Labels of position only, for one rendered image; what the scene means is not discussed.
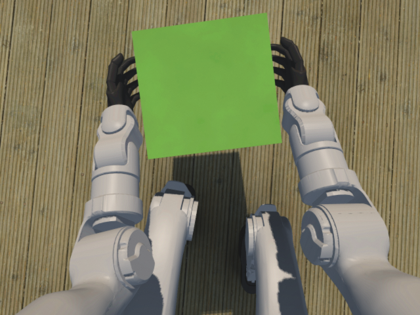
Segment right robot shin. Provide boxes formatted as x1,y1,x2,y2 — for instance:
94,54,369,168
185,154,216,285
246,204,293,281

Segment left robot hand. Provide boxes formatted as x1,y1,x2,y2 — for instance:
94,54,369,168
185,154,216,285
106,53,140,113

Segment carton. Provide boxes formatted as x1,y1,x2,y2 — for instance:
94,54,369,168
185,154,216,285
132,12,282,159

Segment right robot upper arm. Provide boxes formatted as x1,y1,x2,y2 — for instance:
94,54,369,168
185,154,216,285
300,203,420,315

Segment left robot upper arm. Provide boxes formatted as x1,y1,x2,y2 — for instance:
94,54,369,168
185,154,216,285
15,226,155,315

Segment right robot forearm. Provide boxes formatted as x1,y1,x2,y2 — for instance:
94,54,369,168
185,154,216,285
282,85,390,251

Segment right robot hand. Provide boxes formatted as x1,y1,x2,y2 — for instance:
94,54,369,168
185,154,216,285
270,37,309,94

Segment left robot forearm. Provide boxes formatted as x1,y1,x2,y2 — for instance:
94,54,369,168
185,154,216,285
69,104,143,271

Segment left robot foot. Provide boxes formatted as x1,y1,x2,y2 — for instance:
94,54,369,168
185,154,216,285
185,184,196,200

